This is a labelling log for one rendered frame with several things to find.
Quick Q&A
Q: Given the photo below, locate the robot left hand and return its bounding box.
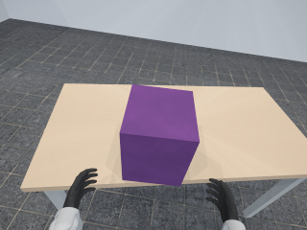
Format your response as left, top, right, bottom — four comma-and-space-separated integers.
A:
62, 168, 98, 209

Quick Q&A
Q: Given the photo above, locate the table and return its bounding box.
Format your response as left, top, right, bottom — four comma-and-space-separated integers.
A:
20, 83, 307, 230

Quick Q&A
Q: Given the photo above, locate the carton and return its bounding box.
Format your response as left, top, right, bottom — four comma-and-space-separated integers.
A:
119, 84, 200, 187

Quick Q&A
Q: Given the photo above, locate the robot right forearm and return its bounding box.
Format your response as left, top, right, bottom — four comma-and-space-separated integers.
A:
222, 219, 247, 230

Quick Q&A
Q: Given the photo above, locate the robot left forearm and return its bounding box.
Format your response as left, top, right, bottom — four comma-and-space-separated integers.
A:
49, 207, 80, 230

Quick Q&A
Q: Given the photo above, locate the robot right hand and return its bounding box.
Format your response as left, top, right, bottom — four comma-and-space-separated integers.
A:
205, 178, 239, 223

